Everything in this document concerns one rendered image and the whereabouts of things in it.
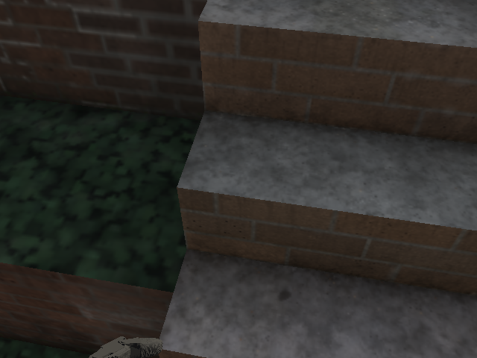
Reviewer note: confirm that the left robot hand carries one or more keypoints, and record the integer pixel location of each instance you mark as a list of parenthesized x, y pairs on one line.
[(129, 348)]

